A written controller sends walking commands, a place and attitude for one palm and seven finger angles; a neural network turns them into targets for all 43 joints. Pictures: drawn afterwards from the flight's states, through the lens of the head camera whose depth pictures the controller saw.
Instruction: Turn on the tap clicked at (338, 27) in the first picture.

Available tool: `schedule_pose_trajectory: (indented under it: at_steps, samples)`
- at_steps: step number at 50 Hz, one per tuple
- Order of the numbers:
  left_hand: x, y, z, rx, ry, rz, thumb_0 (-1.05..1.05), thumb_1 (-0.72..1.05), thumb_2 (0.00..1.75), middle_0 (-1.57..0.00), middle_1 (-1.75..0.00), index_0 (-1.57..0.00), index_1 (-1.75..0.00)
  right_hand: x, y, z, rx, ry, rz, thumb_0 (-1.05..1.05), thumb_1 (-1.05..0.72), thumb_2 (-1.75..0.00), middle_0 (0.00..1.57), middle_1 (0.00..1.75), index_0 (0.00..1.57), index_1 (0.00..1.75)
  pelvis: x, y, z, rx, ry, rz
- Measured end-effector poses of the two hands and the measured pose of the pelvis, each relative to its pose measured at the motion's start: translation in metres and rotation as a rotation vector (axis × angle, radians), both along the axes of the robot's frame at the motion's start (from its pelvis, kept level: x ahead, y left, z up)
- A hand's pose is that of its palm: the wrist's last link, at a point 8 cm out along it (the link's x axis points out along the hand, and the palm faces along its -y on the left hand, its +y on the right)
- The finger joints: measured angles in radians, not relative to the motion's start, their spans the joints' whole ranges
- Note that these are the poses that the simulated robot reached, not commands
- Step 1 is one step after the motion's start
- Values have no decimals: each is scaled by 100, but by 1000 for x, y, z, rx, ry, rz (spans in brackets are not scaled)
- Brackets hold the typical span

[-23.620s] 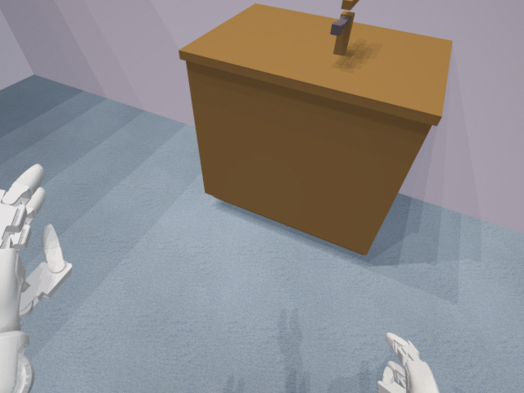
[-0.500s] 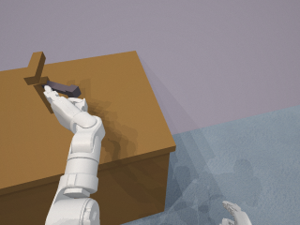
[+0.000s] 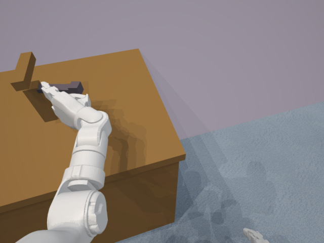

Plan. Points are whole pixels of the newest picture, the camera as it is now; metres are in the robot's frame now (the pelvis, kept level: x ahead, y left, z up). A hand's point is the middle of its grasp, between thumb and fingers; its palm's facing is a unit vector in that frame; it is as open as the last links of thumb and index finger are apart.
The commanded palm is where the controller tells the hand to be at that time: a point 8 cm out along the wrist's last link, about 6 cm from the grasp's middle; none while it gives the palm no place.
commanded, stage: lift the hand up off the lever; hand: left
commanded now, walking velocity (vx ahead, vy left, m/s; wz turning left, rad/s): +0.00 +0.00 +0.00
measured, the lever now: (76, 88) +0.46 +0.25 +0.15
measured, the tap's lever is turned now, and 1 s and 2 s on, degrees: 70 75 75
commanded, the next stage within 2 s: none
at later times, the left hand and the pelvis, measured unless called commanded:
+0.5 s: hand (87, 95) +0.43 +0.21 +0.15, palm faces +0.82 -0.57 -0.07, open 7.8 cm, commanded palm +0.37 +0.23 +0.16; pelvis +0.01 +0.01 +0.00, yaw +0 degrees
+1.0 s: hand (80, 94) +0.41 +0.22 +0.17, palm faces +0.82 -0.57 -0.05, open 7.8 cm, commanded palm +0.36 +0.23 +0.18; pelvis +0.01 +0.00 +0.01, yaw +0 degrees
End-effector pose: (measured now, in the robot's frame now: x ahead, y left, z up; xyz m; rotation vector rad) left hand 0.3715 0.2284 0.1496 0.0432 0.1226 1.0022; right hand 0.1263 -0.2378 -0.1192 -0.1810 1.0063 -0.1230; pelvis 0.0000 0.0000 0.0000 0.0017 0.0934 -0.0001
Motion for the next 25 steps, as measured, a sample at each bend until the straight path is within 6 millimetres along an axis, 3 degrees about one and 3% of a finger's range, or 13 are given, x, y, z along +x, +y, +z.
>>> schedule_pose_trajectory:
  at_steps: [11,25]
  samples:
    - [5,5,1,-21,-12,-22,2,90,90,-15,-15,-14,-14,-2,-4,2,1,13,-31,1,-91,-90,20,29,20,30,11,4,2,2,-3,-11]
    - [-2,-2,11,-24,-15,-36,2,90,90,-15,-15,-15,-15,34,16,10,23,-67,45,1,-91,-90,20,29,20,30,10,6,3,-1,-25,0]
